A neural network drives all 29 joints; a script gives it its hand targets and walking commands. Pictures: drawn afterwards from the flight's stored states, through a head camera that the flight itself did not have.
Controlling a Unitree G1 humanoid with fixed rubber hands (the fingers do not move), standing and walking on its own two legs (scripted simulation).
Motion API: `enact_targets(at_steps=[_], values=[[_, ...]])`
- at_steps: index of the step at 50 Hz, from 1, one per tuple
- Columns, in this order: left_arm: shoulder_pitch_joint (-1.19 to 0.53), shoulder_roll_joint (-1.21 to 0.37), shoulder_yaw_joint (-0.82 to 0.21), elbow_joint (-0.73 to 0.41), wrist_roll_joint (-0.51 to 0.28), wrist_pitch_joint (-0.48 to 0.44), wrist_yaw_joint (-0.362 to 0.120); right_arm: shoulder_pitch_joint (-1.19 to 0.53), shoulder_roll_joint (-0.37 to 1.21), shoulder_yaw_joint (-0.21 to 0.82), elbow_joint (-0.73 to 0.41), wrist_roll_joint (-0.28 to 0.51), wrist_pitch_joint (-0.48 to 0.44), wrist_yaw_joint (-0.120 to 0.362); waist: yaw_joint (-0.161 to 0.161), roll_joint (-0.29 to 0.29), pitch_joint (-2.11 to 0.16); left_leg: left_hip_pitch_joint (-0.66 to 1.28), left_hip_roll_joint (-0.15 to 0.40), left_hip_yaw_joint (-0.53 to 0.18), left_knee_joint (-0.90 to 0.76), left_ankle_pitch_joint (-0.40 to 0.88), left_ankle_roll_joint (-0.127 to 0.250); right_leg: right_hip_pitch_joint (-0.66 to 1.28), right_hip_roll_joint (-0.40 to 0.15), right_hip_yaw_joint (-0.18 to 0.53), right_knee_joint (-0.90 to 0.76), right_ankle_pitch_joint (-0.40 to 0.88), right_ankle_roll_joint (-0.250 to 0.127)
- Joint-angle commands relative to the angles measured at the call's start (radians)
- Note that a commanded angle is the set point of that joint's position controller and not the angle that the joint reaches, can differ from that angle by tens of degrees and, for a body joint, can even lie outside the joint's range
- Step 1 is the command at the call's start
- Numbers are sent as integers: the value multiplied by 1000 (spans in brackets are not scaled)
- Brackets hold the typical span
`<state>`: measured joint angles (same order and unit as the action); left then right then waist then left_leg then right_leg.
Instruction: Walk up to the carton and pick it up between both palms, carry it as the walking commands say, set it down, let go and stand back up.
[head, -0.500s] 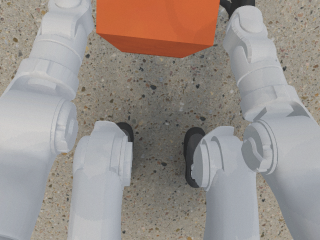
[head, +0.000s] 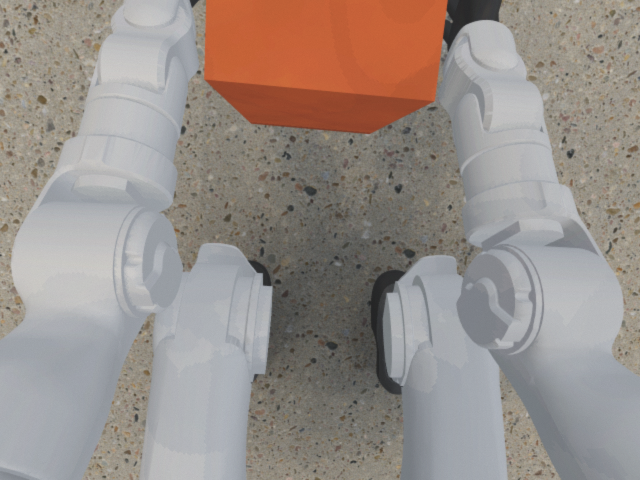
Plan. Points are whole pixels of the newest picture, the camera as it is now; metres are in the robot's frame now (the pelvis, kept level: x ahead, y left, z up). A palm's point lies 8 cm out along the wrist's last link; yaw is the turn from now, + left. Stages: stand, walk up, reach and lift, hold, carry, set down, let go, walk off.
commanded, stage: reach and lift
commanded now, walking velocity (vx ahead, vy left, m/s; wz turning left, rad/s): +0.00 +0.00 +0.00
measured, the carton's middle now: (320, 33) +0.55 +0.04 -0.22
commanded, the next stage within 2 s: none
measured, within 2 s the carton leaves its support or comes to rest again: leaves its support in 0.36 s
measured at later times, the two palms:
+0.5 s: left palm out of the picture +0.54 +0.17 -0.13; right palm (483, 27) +0.53 -0.10 -0.12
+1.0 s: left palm out of the picture +0.54 +0.17 -0.06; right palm (522, 4) +0.53 -0.10 -0.06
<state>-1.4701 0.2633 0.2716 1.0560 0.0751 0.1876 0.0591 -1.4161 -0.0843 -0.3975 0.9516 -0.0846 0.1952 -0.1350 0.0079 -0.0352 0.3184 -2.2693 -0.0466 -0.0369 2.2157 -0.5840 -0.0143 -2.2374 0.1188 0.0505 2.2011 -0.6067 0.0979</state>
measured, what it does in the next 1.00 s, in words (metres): rises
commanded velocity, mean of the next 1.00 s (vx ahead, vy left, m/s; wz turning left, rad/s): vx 0.00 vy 0.00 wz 0.00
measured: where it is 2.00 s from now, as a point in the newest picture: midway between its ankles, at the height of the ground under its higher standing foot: (320, 346)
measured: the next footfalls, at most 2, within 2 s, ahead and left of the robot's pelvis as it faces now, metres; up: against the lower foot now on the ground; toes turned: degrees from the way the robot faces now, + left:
none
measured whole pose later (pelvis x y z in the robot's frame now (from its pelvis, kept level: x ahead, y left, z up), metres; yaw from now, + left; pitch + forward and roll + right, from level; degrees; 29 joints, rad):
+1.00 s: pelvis +0.00 +0.00 +0.06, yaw +0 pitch +43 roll -4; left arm -1.36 0.14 0.33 0.85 0.19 0.34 0.08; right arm -1.23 0.04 -0.52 0.65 -0.16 0.32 -0.14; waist 0.00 -0.02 0.11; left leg -2.22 -0.12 -0.09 2.01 -0.53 -0.04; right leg -2.16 0.13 0.06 1.98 -0.58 0.11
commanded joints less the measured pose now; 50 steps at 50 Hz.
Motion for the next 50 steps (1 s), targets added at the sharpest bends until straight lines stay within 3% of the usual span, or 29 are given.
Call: enact_targets(at_steps=[1, 12, 20, 26, 33, 42, 50], values=[[-449, -958, -281, -78, -61, 3, -274, -526, 919, 322, -108, 78, -23, 246, 20, 62, -1063, 568, -74, 68, -186, 370, 23, 390, 58, -146, -141, 291, -53], [-452, -1000, -353, -158, -91, 3, -267, -538, 955, 397, -174, 124, -25, 228, 22, 60, -1201, 625, -74, 69, -187, 459, 17, 455, 63, -148, -143, 370, -53], [-524, -1028, -426, -278, -146, 12, -232, -629, 995, 497, -310, 185, -6, 195, 39, 65, -1491, 784, -79, 92, -199, 529, 6, 601, 68, -159, -164, 443, -37], [-532, -1047, -398, -260, -116, 40, -227, -657, 1002, 474, -313, 150, 29, 183, 31, 70, -1459, 758, -82, 107, -246, 414, 3, 606, 65, -160, -219, 351, -34], [-520, -1110, -361, -224, -78, 76, -238, -670, 1015, 426, -311, 94, 58, 188, -9, 86, -1445, 757, -93, 105, -300, 364, 1, 598, 64, -170, -274, 308, -39], [-467, -1155, -297, -191, -2, 101, -235, -614, 1041, 371, -269, 40, 87, 224, -9, 108, -1402, 787, -100, 91, -361, 377, 0, 534, 70, -177, -325, 293, -42], [-474, -1194, -353, -284, -26, 112, -213, -614, 1051, 422, -347, 63, 98, 232, -11, 116, -1561, 918, -104, 81, -386, 474, -9, 604, 76, -180, -349, 358, -40]])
